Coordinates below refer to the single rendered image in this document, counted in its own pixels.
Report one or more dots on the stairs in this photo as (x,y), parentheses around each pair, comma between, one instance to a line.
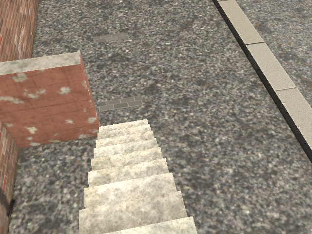
(130,188)

